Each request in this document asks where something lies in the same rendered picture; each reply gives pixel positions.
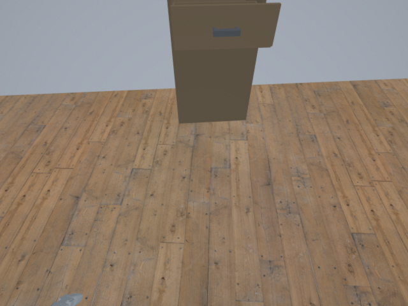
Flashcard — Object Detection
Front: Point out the cabinet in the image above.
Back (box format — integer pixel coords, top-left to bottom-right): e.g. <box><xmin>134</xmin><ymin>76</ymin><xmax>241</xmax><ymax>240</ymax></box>
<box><xmin>167</xmin><ymin>0</ymin><xmax>266</xmax><ymax>124</ymax></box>

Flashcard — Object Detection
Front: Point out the handle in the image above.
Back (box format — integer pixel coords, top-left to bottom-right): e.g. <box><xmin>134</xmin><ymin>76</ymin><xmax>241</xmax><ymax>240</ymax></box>
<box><xmin>213</xmin><ymin>26</ymin><xmax>241</xmax><ymax>37</ymax></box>

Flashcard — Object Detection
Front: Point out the drawer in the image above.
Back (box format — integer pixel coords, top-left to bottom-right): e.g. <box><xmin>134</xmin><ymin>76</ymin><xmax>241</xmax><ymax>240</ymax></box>
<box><xmin>170</xmin><ymin>1</ymin><xmax>281</xmax><ymax>50</ymax></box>

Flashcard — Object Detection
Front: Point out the robot left hand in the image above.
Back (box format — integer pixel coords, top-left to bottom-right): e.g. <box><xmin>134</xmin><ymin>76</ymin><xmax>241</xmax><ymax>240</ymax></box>
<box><xmin>51</xmin><ymin>293</ymin><xmax>83</xmax><ymax>306</ymax></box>

